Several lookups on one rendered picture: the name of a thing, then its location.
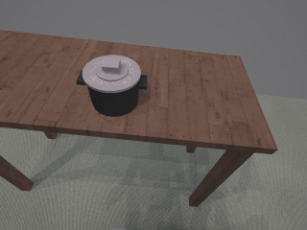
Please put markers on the knob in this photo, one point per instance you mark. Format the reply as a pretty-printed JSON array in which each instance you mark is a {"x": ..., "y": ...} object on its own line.
[{"x": 111, "y": 64}]

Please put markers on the lid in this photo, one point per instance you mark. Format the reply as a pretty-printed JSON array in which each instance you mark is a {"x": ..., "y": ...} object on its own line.
[{"x": 111, "y": 82}]

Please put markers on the pot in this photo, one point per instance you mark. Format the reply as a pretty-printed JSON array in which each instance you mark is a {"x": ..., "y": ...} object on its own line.
[{"x": 115, "y": 104}]

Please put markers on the table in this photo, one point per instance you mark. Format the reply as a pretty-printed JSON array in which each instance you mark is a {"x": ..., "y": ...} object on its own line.
[{"x": 193, "y": 99}]

